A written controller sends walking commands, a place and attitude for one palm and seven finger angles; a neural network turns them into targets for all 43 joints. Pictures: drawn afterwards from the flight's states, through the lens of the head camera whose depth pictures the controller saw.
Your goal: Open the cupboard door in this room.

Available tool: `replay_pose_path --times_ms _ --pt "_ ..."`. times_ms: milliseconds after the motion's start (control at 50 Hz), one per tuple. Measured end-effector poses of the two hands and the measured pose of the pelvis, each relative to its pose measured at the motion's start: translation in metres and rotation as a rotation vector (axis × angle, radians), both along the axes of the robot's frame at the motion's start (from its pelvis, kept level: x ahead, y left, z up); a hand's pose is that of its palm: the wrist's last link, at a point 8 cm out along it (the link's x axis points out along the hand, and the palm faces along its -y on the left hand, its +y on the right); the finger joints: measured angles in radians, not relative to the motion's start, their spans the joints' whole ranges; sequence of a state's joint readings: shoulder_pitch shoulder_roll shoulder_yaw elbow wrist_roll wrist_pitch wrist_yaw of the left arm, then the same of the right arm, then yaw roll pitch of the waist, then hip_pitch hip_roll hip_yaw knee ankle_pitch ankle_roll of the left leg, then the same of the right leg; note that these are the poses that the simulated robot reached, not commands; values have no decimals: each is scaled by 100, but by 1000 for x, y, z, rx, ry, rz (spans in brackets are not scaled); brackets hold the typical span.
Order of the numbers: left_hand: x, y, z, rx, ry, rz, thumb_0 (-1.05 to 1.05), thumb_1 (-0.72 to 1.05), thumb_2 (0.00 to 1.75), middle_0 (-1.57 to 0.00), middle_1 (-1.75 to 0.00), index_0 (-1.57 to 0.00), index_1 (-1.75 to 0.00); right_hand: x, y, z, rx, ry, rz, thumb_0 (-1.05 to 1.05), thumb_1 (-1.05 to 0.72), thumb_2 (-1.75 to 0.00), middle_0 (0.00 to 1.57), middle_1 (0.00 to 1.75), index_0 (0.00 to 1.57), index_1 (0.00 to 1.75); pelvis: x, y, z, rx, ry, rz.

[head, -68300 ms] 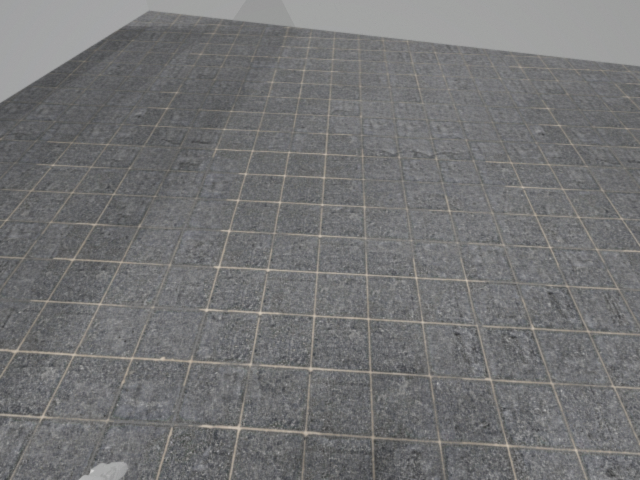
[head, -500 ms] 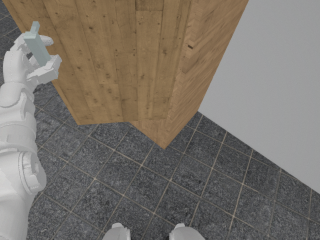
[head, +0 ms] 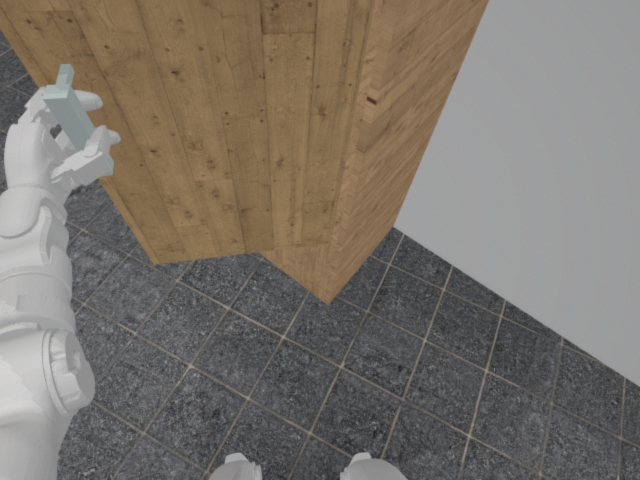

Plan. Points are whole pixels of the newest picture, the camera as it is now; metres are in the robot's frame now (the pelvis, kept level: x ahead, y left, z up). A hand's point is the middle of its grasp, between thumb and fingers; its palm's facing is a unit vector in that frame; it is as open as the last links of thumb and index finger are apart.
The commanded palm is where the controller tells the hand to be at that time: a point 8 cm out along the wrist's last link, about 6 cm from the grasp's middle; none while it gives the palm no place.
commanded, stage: pull the door open along its arc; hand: left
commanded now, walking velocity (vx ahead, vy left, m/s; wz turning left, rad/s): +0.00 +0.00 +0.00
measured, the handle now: (85, 122) +0.54 +0.25 +0.10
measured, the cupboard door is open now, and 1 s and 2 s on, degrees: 48 89 91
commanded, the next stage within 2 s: open thumb and fingers to let go in 0.68 s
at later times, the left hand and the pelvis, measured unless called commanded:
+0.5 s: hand (167, 275) +0.32 +0.13 +0.11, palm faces +0.39 -0.92 +0.05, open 6.5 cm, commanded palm +0.25 +0.20 +0.10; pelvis +0.01 -0.02 +0.02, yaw +2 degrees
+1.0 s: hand (220, 301) +0.30 +0.08 +0.11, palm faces +0.47 -0.88 -0.02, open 6.8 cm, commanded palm +0.25 +0.12 +0.10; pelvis +0.00 -0.06 +0.02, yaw +5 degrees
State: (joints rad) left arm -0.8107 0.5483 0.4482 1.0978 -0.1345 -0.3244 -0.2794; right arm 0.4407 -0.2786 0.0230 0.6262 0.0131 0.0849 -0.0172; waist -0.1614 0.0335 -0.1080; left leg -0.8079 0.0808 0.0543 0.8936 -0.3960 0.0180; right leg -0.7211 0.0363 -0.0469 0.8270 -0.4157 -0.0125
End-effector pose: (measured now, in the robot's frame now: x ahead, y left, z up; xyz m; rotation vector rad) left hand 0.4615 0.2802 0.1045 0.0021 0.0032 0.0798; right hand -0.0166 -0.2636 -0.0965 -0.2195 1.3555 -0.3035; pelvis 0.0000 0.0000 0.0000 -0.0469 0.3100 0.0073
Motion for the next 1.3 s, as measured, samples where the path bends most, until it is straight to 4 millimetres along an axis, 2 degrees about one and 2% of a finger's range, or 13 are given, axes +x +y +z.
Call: replay_pose_path --times_ms 100,220,420,500,560,680,820,880,960,1120,1300 --pt "-24 -5 -1 2 -15 -17 1 70 76 -34 -133 -32 -133 24 2 1 25 -70 0 1 -90 -90 20 30 20 30 6 0 5 8 -29 -8" --pt "-68 -22 -2 -25 -32 -12 1 68 74 -34 -133 -32 -131 76 6 7 56 -228 50 1 -90 -90 20 30 20 30 12 0 12 18 -74 -10" --pt "-152 -83 -1 -58 -29 266 1 64 73 -34 -130 -34 -129 184 31 28 139 -508 222 1 -90 -90 20 30 20 30 13 -8 18 44 -159 4" --pt "-177 -107 2 -52 0 323 2 62 72 -35 -129 -35 -130 210 39 41 157 -566 266 1 -90 -90 20 30 20 30 14 -17 21 51 -201 17" --pt "-191 -122 3 -44 15 350 2 61 71 -35 -128 -35 -131 222 40 48 161 -589 286 1 -90 -90 20 30 20 30 15 -24 23 55 -226 27" --pt "-211 -146 4 -26 26 371 2 61 70 -35 -129 -36 -133 223 30 48 157 -584 299 1 -90 -90 20 30 20 30 16 -37 24 64 -253 42" --pt "-219 -166 4 -9 12 426 1 64 75 -33 -131 -34 -133 205 8 27 134 -500 319 1 -90 -90 20 30 20 30 11 -47 21 75 -253 71" --pt "-215 -167 2 10 7 428 1 67 78 -34 -132 -34 -133 195 0 18 124 -456 313 1 -90 -90 20 30 20 30 8 -51 20 79 -248 76" --pt "-211 -163 2 17 6 419 1 61 77 -36 -132 -35 -132 183 -6 11 123 -424 293 1 -90 -90 20 30 20 30 5 -55 20 83 -246 75" --pt "-215 -162 2 -4 -2 407 1 25 62 -35 -128 -35 -128 175 -6 12 131 -442 277 1 -90 -90 20 30 20 30 2 -54 22 84 -251 68" --pt "-215 -157 2 -5 -17 404 1 -27 40 -31 -121 -31 -121 184 5 21 122 -490 300 1 -90 -90 20 30 20 30 -3 -46 22 75 -259 71"
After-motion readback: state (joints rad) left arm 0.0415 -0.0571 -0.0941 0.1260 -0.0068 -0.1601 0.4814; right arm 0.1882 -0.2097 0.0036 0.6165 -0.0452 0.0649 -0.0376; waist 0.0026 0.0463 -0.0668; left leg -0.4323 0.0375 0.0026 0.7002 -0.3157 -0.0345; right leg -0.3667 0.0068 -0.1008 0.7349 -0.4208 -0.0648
